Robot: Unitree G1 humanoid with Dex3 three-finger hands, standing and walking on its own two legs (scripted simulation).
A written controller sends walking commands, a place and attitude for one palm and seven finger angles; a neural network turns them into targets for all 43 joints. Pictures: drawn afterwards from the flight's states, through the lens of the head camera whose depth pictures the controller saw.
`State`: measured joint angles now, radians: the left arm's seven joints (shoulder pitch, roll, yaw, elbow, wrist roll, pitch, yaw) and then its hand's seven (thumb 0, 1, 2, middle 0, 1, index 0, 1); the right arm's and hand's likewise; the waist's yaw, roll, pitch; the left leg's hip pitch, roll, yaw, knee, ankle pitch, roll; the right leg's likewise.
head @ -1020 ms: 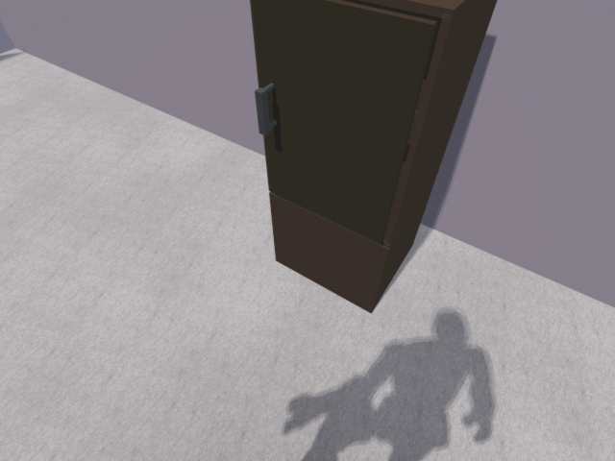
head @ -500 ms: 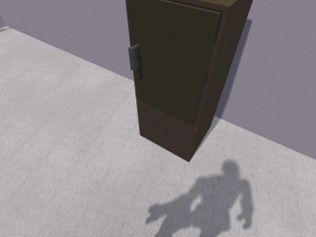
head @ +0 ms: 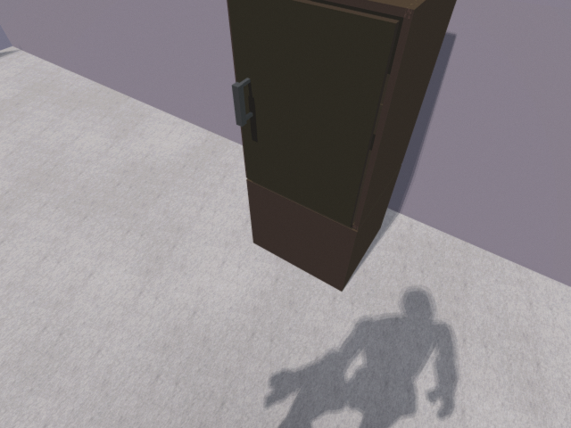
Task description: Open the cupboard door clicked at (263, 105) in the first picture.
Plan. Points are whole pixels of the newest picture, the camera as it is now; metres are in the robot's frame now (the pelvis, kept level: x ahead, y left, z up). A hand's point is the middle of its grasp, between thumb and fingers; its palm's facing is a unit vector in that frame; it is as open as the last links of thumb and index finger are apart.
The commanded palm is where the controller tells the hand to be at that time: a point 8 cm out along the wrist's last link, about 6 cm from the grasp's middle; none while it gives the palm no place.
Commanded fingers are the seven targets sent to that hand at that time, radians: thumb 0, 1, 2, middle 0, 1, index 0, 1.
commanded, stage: walk around to get in front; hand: left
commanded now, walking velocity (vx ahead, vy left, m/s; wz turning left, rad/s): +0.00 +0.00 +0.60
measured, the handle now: (244, 102) +0.91 +0.16 -0.03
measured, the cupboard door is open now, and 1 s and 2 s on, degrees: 0 0 0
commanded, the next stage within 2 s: none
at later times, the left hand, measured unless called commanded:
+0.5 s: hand out of the picture -0.02 +0.26 -0.19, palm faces +0.29 -0.93 -0.25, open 7.4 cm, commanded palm none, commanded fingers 0.00 0.90 0.90 -0.20 -0.30 -0.20 -0.30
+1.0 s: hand out of the picture -0.10 +0.19 -0.18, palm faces +0.58 -0.77 -0.26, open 7.4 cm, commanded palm none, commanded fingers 0.00 0.90 0.90 -0.20 -0.30 -0.20 -0.30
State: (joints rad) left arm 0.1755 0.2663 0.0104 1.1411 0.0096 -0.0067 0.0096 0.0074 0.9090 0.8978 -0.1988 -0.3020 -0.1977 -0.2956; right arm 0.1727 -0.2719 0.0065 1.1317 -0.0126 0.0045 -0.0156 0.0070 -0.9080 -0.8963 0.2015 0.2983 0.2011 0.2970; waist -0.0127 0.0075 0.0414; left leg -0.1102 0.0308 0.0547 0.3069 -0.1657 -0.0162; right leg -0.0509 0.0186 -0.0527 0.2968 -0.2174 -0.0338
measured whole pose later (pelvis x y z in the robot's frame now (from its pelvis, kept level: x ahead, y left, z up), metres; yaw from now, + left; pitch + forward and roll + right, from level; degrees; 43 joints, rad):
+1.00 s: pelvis -0.04 -0.01 -0.01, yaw +38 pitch +0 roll +2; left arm 0.21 0.20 0.05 0.89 0.03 0.01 0.02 0.01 0.91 0.90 -0.20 -0.30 -0.20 -0.30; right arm 0.16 -0.26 -0.08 0.92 -0.01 0.08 0.03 0.01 -0.91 -0.90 0.20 0.30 0.20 0.30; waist -0.02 -0.02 0.13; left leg -0.38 0.02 0.04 0.82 -0.44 -0.05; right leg -0.20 -0.14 -0.18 0.56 -0.34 0.02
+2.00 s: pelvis -0.05 -0.03 -0.01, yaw +73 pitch +1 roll -1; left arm 0.18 0.26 0.08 0.90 0.02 0.07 0.01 0.01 0.91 0.90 -0.20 -0.30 -0.19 -0.30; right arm 0.19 -0.20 -0.03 0.91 -0.03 0.02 -0.01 0.01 -0.91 -0.90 0.20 0.30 0.20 0.30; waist -0.01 -0.03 0.11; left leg -0.25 -0.01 -0.03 0.51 -0.27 0.01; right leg -0.47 -0.08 -0.04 1.06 -0.44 0.07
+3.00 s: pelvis -0.02 +0.05 -0.02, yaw +106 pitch +0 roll +1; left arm 0.15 0.24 0.07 0.86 0.03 -0.01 -0.05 0.01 0.91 0.90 -0.20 -0.30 -0.19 -0.30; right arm 0.37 -0.20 -0.04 1.01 -0.02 0.00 0.01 0.01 -0.90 -0.90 0.20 0.30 0.20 0.30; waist -0.04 0.00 0.04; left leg -0.12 -0.02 -0.11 0.51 -0.39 0.00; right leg -0.38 -0.06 -0.05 0.57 -0.26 0.05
